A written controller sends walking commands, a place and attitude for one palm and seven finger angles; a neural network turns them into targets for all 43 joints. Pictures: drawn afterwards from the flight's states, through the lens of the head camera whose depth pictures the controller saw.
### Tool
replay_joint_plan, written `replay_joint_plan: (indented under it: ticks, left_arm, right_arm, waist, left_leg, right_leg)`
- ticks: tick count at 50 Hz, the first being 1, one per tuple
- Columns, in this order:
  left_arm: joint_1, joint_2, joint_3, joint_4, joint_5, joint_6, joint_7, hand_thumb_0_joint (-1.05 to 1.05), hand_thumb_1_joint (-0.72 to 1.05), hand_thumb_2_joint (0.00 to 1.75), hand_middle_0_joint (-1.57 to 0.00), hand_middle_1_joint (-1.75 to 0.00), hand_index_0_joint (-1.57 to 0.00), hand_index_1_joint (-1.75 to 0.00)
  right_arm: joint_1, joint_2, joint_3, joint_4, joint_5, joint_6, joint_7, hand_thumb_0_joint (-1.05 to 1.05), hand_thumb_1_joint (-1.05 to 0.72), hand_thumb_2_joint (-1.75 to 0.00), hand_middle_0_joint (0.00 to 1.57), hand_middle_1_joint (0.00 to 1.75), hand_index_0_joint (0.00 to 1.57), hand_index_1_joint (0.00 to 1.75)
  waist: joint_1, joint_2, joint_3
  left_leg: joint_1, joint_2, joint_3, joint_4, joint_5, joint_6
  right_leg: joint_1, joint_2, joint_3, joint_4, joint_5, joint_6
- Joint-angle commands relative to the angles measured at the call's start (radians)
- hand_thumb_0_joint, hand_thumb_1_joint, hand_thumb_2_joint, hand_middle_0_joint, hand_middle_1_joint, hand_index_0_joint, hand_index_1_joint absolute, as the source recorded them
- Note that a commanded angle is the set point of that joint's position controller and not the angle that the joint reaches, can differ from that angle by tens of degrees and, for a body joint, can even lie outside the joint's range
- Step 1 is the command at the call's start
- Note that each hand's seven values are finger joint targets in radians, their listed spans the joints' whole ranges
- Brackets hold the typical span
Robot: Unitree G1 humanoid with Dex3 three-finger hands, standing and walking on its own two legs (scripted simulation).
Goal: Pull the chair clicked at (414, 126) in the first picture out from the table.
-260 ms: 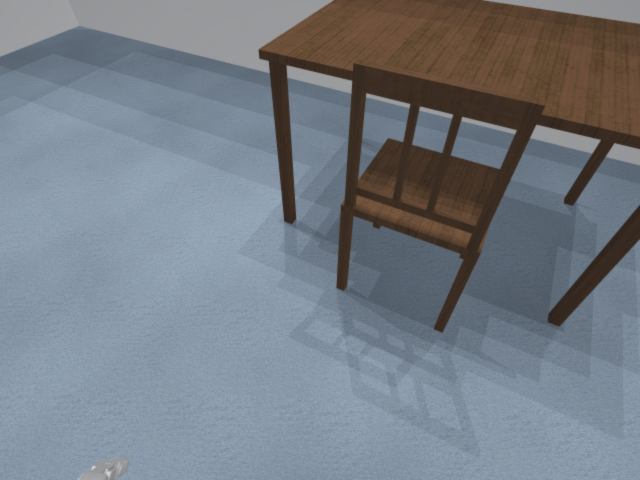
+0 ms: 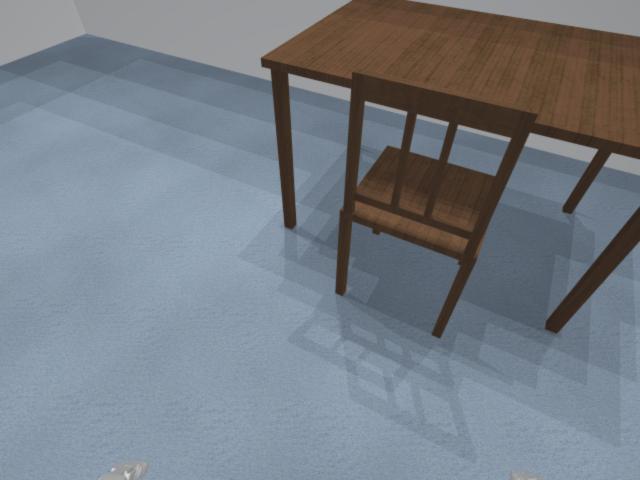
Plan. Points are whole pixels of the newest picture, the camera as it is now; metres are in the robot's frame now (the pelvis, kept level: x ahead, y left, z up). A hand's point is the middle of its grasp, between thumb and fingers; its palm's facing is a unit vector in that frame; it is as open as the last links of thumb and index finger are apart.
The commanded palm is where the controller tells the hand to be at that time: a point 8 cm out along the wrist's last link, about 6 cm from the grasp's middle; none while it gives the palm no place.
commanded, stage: stand and wait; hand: left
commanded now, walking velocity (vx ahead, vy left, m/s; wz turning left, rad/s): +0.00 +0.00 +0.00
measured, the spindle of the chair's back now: (402, 162) +0.87 -0.16 -0.10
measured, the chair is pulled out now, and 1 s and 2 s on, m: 0.00 0.00 0.00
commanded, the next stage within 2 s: look at it before walking up in 0.56 s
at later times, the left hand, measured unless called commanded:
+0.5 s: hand out of the picture +0.06 +0.25 -0.15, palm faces -0.02 -0.94 -0.35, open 7.4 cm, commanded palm none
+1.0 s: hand out of the picture +0.07 +0.24 -0.15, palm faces -0.03 -0.94 -0.34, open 7.4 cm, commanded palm none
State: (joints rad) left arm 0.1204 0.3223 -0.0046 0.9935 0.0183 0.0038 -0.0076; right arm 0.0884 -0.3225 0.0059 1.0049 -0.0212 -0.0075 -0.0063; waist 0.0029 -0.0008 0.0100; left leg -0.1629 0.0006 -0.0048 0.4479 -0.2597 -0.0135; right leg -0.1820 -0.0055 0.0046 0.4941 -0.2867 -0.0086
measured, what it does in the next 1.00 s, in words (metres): stands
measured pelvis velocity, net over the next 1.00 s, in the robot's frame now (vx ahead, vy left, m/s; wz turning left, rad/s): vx -0.01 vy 0.00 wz -0.01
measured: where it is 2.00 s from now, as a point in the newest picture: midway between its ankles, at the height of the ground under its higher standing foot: outside the picture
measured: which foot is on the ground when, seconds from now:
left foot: down 0.00-1.00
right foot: down 0.00-1.00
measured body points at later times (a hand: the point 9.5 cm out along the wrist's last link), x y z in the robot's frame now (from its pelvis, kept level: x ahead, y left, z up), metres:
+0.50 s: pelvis -0.01 -0.01 +0.00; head -0.01 -0.01 +0.45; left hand +0.06 +0.29 -0.12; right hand +0.05 -0.30 -0.13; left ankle -0.01 +0.13 -0.74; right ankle -0.01 -0.11 -0.74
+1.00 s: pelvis -0.01 +0.00 +0.01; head -0.01 -0.01 +0.46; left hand +0.07 +0.29 -0.12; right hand +0.06 -0.30 -0.13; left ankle -0.01 +0.13 -0.74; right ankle -0.01 -0.11 -0.74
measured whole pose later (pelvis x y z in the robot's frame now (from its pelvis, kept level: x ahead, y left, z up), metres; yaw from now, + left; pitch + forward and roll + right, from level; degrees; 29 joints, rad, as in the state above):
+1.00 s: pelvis -0.01 +0.00 +0.01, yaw -1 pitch -2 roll +1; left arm 0.13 0.34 0.01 1.09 0.02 0.00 -0.01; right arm 0.12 -0.33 0.00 1.11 -0.02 -0.01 -0.01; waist 0.00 0.00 0.02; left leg -0.14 0.02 0.00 0.37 -0.20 -0.02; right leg -0.16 0.01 0.01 0.41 -0.22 -0.01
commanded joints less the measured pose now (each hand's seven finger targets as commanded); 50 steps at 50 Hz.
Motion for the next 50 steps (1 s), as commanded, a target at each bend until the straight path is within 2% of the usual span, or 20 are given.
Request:
replay_joint_plan:
  ticks: [1, 6, 17, 28, 30, 40, 50]
  left_arm:
    - [-0.040, 0.222, 0.054, -0.059, -0.006, -0.030, 0.019, 0.00, 0.90, 0.90, -0.20, -0.30, -0.20, -0.30]
    - [-0.032, 0.222, 0.054, -0.038, -0.008, -0.031, 0.019, 0.00, 0.90, 0.90, -0.20, -0.30, -0.20, -0.30]
    - [-0.024, 0.226, 0.054, 0.006, -0.010, -0.033, 0.018, 0.00, 0.90, 0.90, -0.20, -0.30, -0.20, -0.30]
    - [-0.037, 0.227, 0.051, 0.023, -0.008, -0.030, 0.017, 0.00, 0.90, 0.90, -0.20, -0.30, -0.20, -0.30]
    - [-0.038, 0.226, 0.051, 0.024, -0.008, -0.030, 0.016, 0.00, 0.90, 0.90, -0.20, -0.30, -0.20, -0.30]
    - [-0.039, 0.228, 0.052, 0.024, -0.008, -0.035, 0.017, 0.00, 0.90, 0.90, -0.20, -0.30, -0.20, -0.30]
    - [-0.036, 0.227, 0.052, 0.028, -0.007, -0.033, 0.016, 0.00, 0.90, 0.90, -0.20, -0.30, -0.20, -0.30]
  right_arm:
    - [-0.037, -0.201, -0.050, -0.057, 0.005, -0.026, -0.010, 0.00, -0.90, -0.90, 0.20, 0.30, 0.20, 0.30]
    - [-0.029, -0.204, -0.048, -0.035, 0.006, -0.028, -0.011, 0.00, -0.90, -0.90, 0.20, 0.30, 0.20, 0.30]
    - [-0.007, -0.210, -0.046, 0.014, 0.009, -0.029, -0.012, 0.00, -0.90, -0.90, 0.20, 0.30, 0.20, 0.30]
    - [-0.002, -0.216, -0.044, 0.037, 0.009, -0.030, -0.011, 0.00, -0.90, -0.90, 0.20, 0.30, 0.20, 0.30]
    - [-0.002, -0.215, -0.043, 0.039, 0.009, -0.030, -0.010, 0.00, -0.90, -0.90, 0.20, 0.30, 0.20, 0.30]
    - [-0.004, -0.214, -0.044, 0.041, 0.010, -0.034, -0.010, 0.00, -0.90, -0.90, 0.20, 0.30, 0.20, 0.30]
    - [-0.014, -0.213, -0.045, 0.043, 0.011, -0.032, -0.011, 0.00, -0.90, -0.90, 0.20, 0.30, 0.20, 0.30]
  waist:
    - [-0.007, -0.010, -0.055]
    - [-0.007, -0.001, -0.067]
    - [-0.003, -0.009, -0.052]
    - [-0.004, 0.006, -0.025]
    - [-0.004, -0.008, -0.020]
    - [-0.005, -0.007, -0.053]
    - [-0.005, 0.001, -0.033]
  left_leg:
    - [0.008, 0.095, -0.066, -0.063, 0.175, 0.044]
    - [0.018, 0.100, -0.071, -0.073, 0.180, 0.042]
    - [0.022, 0.109, -0.076, -0.098, 0.161, 0.039]
    - [0.008, 0.112, -0.085, -0.128, 0.117, 0.037]
    - [0.005, 0.111, -0.088, -0.133, 0.104, 0.037]
    - [0.028, 0.114, -0.083, -0.125, 0.171, 0.034]
    - [0.035, 0.116, -0.082, -0.135, 0.158, 0.035]
  right_leg:
    - [0.009, -0.115, 0.113, -0.106, 0.227, -0.035]
    - [0.023, -0.115, 0.118, -0.116, 0.229, -0.036]
    - [0.027, -0.115, 0.118, -0.143, 0.200, -0.035]
    - [0.006, -0.111, 0.125, -0.165, 0.131, -0.030]
    - [0.002, -0.109, 0.127, -0.173, 0.108, -0.029]
    - [0.030, -0.113, 0.121, -0.159, 0.207, -0.030]
    - [0.021, -0.112, 0.123, -0.174, 0.195, -0.027]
